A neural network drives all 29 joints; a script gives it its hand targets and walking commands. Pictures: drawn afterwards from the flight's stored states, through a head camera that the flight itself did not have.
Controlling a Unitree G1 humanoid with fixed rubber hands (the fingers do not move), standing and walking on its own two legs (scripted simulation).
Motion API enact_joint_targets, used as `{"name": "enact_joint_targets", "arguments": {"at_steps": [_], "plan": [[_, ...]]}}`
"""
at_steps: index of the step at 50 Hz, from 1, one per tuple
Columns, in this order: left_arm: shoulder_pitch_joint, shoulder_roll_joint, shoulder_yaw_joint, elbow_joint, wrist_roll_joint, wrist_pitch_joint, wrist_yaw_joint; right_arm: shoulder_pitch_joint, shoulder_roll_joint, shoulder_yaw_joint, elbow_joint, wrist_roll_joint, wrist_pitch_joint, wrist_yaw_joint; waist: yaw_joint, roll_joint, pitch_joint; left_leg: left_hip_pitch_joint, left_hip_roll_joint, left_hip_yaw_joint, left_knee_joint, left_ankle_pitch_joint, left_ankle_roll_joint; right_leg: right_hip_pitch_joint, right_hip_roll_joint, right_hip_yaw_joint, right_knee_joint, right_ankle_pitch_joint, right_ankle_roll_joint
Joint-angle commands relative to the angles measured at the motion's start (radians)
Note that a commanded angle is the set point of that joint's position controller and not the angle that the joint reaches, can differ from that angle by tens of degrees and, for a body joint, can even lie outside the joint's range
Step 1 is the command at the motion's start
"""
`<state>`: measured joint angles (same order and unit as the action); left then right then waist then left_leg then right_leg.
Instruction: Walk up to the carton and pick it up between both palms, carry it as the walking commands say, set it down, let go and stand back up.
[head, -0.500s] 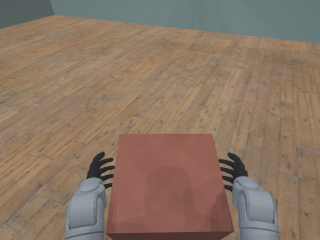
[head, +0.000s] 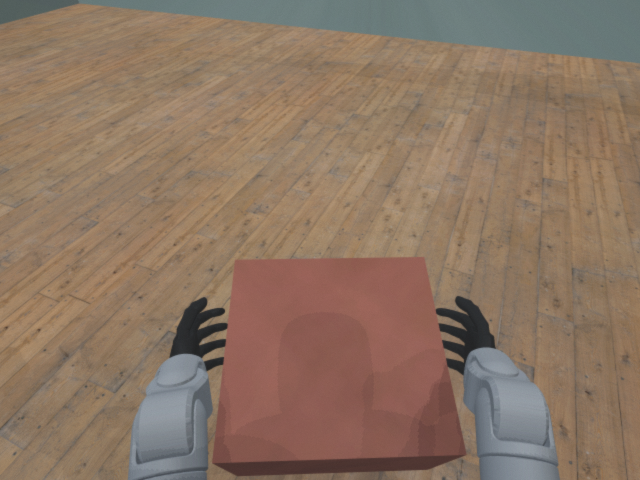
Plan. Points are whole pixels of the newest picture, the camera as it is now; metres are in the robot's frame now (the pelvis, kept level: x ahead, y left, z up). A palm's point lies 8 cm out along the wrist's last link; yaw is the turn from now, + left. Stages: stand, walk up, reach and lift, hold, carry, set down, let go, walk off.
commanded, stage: carry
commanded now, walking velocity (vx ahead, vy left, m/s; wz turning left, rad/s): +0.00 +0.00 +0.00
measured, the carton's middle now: (331, 365) +0.31 -0.01 -0.02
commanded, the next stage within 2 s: hold in 1.92 s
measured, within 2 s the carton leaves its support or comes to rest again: neither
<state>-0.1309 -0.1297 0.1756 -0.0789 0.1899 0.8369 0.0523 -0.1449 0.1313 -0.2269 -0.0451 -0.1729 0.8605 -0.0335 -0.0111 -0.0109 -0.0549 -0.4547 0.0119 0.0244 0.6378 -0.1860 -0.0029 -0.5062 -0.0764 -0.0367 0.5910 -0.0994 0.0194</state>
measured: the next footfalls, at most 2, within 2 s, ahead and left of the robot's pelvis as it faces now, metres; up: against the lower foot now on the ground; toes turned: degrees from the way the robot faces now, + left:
left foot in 0.50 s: -0.02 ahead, +0.06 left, +0.00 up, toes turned -1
right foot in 0.74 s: +0.01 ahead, -0.13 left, +0.00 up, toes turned +10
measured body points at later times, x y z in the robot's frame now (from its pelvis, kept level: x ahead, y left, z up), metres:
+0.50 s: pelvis -0.03 +0.00 +0.00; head -0.06 +0.00 +0.44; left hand +0.23 +0.18 +0.06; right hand +0.25 -0.16 +0.05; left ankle -0.06 +0.06 -0.72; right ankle +0.14 -0.13 -0.71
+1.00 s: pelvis -0.04 +0.01 +0.01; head -0.05 +0.01 +0.46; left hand +0.23 +0.19 +0.05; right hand +0.24 -0.16 +0.03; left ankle -0.06 +0.06 -0.72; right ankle -0.03 -0.13 -0.72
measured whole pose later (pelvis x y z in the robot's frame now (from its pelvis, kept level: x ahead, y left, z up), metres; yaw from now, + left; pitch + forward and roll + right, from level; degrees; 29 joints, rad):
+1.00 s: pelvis -0.04 +0.01 +0.01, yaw +1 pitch +3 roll +0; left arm -0.08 -0.13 0.15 -0.05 0.18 0.78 0.04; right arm -0.07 0.13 -0.22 -0.04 -0.18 0.79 -0.01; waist 0.02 0.02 -0.09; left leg -0.31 -0.06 0.12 0.62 -0.36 0.11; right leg -0.37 -0.06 -0.03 0.64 -0.30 0.04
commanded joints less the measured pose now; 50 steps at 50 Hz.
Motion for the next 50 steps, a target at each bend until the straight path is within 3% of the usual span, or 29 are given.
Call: {"name": "enact_joint_targets", "arguments": {"at_steps": [1, 2, 4, 6, 9, 10, 11, 12, 15, 17, 18, 20, 22, 23, 24, 26, 27, 28, 30, 31, 33, 34, 37, 40, 41, 43, 44, 47, 50], "plan": [[-0.357, -0.752, -0.685, -0.119, -0.340, 0.023, -0.261, -0.395, 0.760, 0.751, -0.140, 0.359, 0.013, 0.260, 0.010, 0.018, -0.284, 0.006, 0.029, -0.094, -0.218, -0.477, 0.064, 0.115, -0.039, 0.058, -0.180, -0.534, -0.003], [-0.354, -0.713, -0.535, 0.123, -0.216, -0.013, -0.267, -0.439, 0.676, 0.614, 0.045, 0.238, -0.021, 0.265, 0.006, 0.002, -0.216, -0.043, 0.035, -0.083, -0.229, -0.506, 0.057, 0.105, -0.017, 0.041, -0.179, -0.538, -0.003], [-0.529, -0.829, -0.721, -0.238, -0.388, 0.007, -0.258, -0.597, 0.789, 0.797, -0.285, 0.412, 0.006, 0.266, 0.008, -0.019, -0.235, -0.003, 0.038, -0.069, -0.221, -0.389, 0.052, 0.115, -0.013, 0.032, -0.158, -0.441, 0.002], [-0.437, -0.735, -0.558, 0.043, -0.253, -0.011, -0.252, -0.457, 0.706, 0.599, 0.052, 0.252, -0.017, 0.257, 0.008, 0.027, -0.271, -0.049, 0.065, -0.110, -0.244, -0.366, 0.057, 0.212, 0.007, -0.012, -0.059, -0.309, 0.008], [-0.498, -0.863, -0.820, -0.342, -0.462, 0.091, -0.253, -0.556, 0.800, 0.857, -0.395, 0.460, 0.081, 0.249, 0.027, 0.180, -0.264, -0.092, 0.140, -0.188, -0.348, -0.451, 0.052, 0.275, 0.067, -0.058, 0.127, -0.239, 0.002], [-0.388, -0.742, -0.600, -0.033, -0.300, 0.082, -0.250, -0.437, 0.718, 0.659, -0.038, 0.305, 0.078, 0.253, 0.030, 0.169, -0.278, -0.160, 0.126, -0.163, -0.366, -0.495, 0.047, 0.327, 0.090, -0.090, 0.179, -0.267, -0.003], [-0.372, -0.752, -0.586, 0.011, -0.278, 0.079, -0.254, -0.489, 0.691, 0.658, -0.074, 0.307, 0.075, 0.252, 0.034, 0.178, -0.260, -0.220, 0.133, -0.145, -0.374, -0.534, 0.048, 0.346, 0.100, -0.096, 0.239, -0.271, -0.008], [-0.427, -0.816, -0.749, -0.259, -0.417, 0.120, -0.259, -0.526, 0.758, 0.820, -0.340, 0.444, 0.112, 0.261, 0.041, 0.254, -0.272, -0.248, 0.149, -0.138, -0.419, -0.577, 0.031, 0.397, 0.127, -0.110, 0.275, -0.298, -0.018], [-0.510, -0.810, -0.704, -0.235, -0.452, 0.190, -0.270, -0.489, 0.780, 0.782, -0.229, 0.423, 0.187, 0.257, 0.043, 0.078, -0.185, -0.224, 0.097, -0.044, -0.196, -0.545, 0.022, 0.271, 0.083, 0.005, 0.113, -0.386, -0.029], [-0.385, -0.797, -0.629, -0.033, -0.372, 0.209, -0.276, -0.475, 0.734, 0.712, -0.138, 0.349, 0.199, 0.251, 0.030, -0.376, -0.113, 0.105, -0.123, 0.102, 0.471, -0.336, 0.001, -0.246, -0.195, 0.456, -0.481, -0.833, -0.091], [-0.504, -0.846, -0.764, -0.227, -0.460, 0.237, -0.279, -0.565, 0.822, 0.834, -0.318, 0.466, 0.219, 0.256, -0.001, -0.299, -0.128, 0.267, -0.112, 0.055, 0.557, -0.228, 0.001, -0.372, -0.243, 0.482, -0.600, -0.852, -0.102], [-0.451, -0.769, -0.606, 0.020, -0.326, 0.179, -0.301, -0.466, 0.790, 0.666, -0.037, 0.312, 0.145, 0.263, -0.018, -0.230, -0.205, 0.330, -0.123, 0.104, 0.482, -0.229, 0.038, -0.326, -0.142, 0.233, -0.568, -0.682, -0.003], [-0.557, -0.860, -0.758, -0.224, -0.471, 0.214, -0.303, -0.543, 0.846, 0.834, -0.306, 0.448, 0.180, 0.253, -0.022, -0.315, -0.263, 0.238, -0.087, 0.097, 0.149, -0.329, 0.059, -0.032, -0.110, 0.141, -0.452, -0.470, 0.040], [-0.568, -0.833, -0.677, -0.152, -0.416, 0.202, -0.299, -0.598, 0.818, 0.764, -0.204, 0.410, 0.180, 0.249, -0.014, -0.325, -0.297, 0.229, -0.100, 0.126, 0.017, -0.364, 0.072, 0.041, -0.115, 0.158, -0.386, -0.472, 0.027], [-0.602, -0.857, -0.738, -0.287, -0.471, 0.217, -0.292, -0.610, 0.859, 0.800, -0.278, 0.477, 0.199, 0.248, -0.011, -0.239, -0.335, 0.264, -0.093, 0.107, -0.161, -0.394, 0.082, 0.131, -0.084, 0.127, -0.299, -0.469, 0.037], [-0.364, -0.769, -0.556, 0.085, -0.269, 0.163, -0.278, -0.497, 0.744, 0.594, 0.017, 0.320, 0.134, 0.269, 0.017, 0.212, -0.296, 0.236, 0.219, -0.329, -0.420, -0.416, 0.146, 0.109, -0.001, 0.071, 0.053, -0.215, 0.046], [-0.398, -0.732, -0.495, 0.123, -0.226, 0.109, -0.278, -0.464, 0.730, 0.560, 0.087, 0.280, 0.087, 0.287, 0.024, 0.220, -0.219, 0.167, 0.333, -0.499, -0.466, -0.586, 0.209, -0.068, 0.049, 0.020, 0.152, -0.230, 0.050], [-0.449, -0.777, -0.549, 0.036, -0.251, 0.065, -0.278, -0.517, 0.744, 0.582, 0.002, 0.301, 0.040, 0.302, 0.030, 0.233, -0.142, 0.015, 0.332, -0.452, -0.487, -0.540, 0.228, -0.037, 0.008, 0.065, 0.219, -0.172, 0.028], [-0.512, -0.847, -0.647, -0.167, -0.348, 0.023, -0.273, -0.541, 0.817, 0.679, -0.157, 0.377, 0.015, 0.298, 0.022, 0.078, -0.181, 0.204, 0.269, -0.288, -0.344, -0.034, 0.138, -0.042, 0.030, 0.039, 0.205, -0.111, 0.007], [-0.561, -0.854, -0.733, -0.352, -0.433, 0.038, -0.254, -0.578, 0.806, 0.734, -0.323, 0.443, 0.028, 0.286, 0.019, 0.155, -0.189, 0.260, 0.228, -0.215, -0.291, 0.261, 0.091, -0.081, 0.045, 0.018, 0.220, -0.117, 0.004], [-0.483, -0.791, -0.555, -0.016, -0.272, 0.023, -0.256, -0.560, 0.745, 0.603, -0.020, 0.318, 0.002, 0.284, 0.020, 0.092, -0.261, 0.353, 0.228, -0.174, -0.178, 0.671, 0.121, -0.011, 0.058, 0.023, 0.164, -0.180, -0.003], [-0.474, -0.760, -0.628, -0.136, -0.322, 0.028, -0.252, -0.552, 0.746, 0.666, -0.133, 0.356, 0.007, 0.277, 0.016, 0.117, -0.282, 0.343, 0.206, -0.142, -0.150, 0.739, 0.125, 0.046, 0.070, -0.020, 0.069, -0.192, 0.006], [-0.401, -0.751, -0.635, -0.107, -0.312, 0.034, -0.248, -0.413, 0.729, 0.663, -0.107, 0.318, 0.007, 0.269, 0.018, 0.193, -0.396, 0.441, 0.169, -0.126, -0.049, 0.767, 0.116, 0.163, 0.036, 0.026, -0.070, -0.034, -0.001], [-0.363, -0.732, -0.674, -0.144, -0.326, 0.001, -0.252, -0.263, 0.727, 0.644, -0.022, 0.281, -0.017, 0.264, 0.006, 0.082, -0.482, 0.377, 0.138, -0.103, -0.026, 0.822, 0.079, 0.315, -0.019, 0.032, 0.026, 0.226, -0.019], [-0.318, -0.754, -0.621, 0.004, -0.278, -0.015, -0.264, -0.330, 0.708, 0.610, -0.033, 0.247, -0.041, 0.270, 0.007, 0.058, -0.426, 0.353, 0.140, -0.107, -0.074, 0.805, 0.066, 0.284, 0.003, 0.027, 0.062, 0.198, -0.018], [-0.332, -0.778, -0.644, -0.080, -0.310, -0.039, -0.268, -0.473, 0.717, 0.709, -0.205, 0.316, -0.066, 0.268, 0.020, -0.045, -0.420, 0.381, 0.134, -0.053, -0.066, 0.737, 0.079, 0.230, -0.007, 0.031, 0.063, 0.195, -0.022], [-0.312, -0.767, -0.573, 0.055, -0.257, -0.059, -0.276, -0.398, 0.694, 0.644, -0.057, 0.240, -0.081, 0.275, 0.018, -0.054, -0.382, 0.351, 0.144, -0.061, -0.063, 0.703, 0.091, 0.237, -0.018, 0.028, 0.038, 0.192, -0.020], [-0.400, -0.790, -0.652, -0.086, -0.307, -0.096, -0.272, -0.487, 0.732, 0.703, -0.203, 0.294, -0.120, 0.263, 0.019, -0.019, -0.381, 0.324, 0.143, -0.078, -0.093, 0.629, 0.087, 0.285, -0.031, 0.044, 0.038, 0.184, -0.029], [-0.401, -0.736, -0.638, -0.062, -0.273, -0.102, -0.271, -0.406, 0.700, 0.661, -0.082, 0.256, -0.117, 0.274, 0.020, 0.025, -0.336, 0.278, 0.180, -0.124, -0.149, 0.393, 0.107, 0.256, -0.033, 0.070, -0.009, -0.006, -0.022]]}}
